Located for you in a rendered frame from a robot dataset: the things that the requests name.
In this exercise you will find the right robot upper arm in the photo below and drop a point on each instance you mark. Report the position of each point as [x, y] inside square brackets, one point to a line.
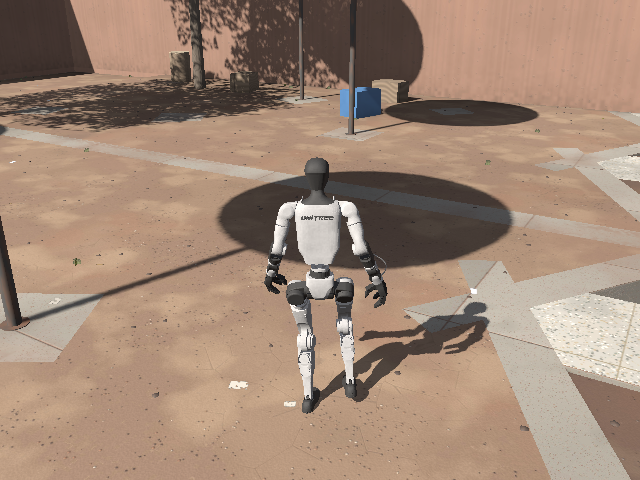
[350, 211]

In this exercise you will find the robot right shin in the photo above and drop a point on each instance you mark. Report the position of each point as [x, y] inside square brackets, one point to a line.
[348, 351]

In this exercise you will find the right robot forearm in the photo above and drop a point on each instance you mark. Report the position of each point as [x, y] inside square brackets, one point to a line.
[370, 266]

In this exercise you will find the right robot hand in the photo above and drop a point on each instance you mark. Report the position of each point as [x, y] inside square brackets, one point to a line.
[382, 293]

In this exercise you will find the left robot forearm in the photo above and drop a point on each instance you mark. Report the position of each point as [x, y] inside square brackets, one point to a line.
[273, 263]

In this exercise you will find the left robot hand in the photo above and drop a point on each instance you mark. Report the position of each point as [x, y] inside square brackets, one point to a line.
[278, 280]

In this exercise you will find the left robot upper arm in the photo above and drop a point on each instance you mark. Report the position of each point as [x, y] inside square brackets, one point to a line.
[286, 212]

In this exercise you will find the humanoid robot torso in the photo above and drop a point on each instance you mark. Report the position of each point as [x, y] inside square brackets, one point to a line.
[318, 236]

